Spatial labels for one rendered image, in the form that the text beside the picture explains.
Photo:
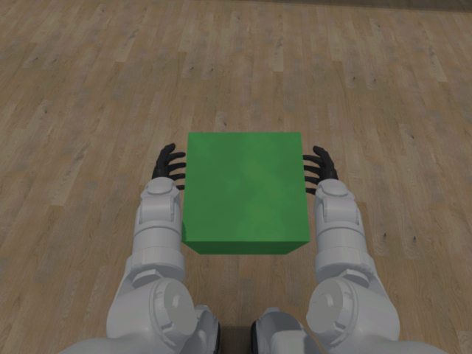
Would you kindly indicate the left robot upper arm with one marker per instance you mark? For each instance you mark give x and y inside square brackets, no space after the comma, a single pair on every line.
[156,318]

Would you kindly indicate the right robot upper arm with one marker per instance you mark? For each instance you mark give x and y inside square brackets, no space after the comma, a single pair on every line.
[348,318]

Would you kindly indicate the right robot thigh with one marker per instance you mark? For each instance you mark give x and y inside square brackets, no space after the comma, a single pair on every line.
[281,333]

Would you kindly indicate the robot right hand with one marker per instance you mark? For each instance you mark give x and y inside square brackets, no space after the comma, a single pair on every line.
[326,170]

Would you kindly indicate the carton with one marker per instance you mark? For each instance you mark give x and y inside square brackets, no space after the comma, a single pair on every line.
[245,193]

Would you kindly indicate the left robot forearm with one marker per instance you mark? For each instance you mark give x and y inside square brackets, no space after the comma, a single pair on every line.
[156,249]

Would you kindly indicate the left robot thigh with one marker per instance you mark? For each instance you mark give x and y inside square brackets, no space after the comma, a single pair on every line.
[204,338]

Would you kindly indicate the robot thigh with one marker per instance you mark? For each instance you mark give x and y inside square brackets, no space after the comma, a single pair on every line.
[281,333]
[204,338]

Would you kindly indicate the right robot forearm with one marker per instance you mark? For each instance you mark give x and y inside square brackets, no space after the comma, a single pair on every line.
[341,242]

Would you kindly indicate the robot left hand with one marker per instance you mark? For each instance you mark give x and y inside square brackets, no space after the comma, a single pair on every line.
[162,169]

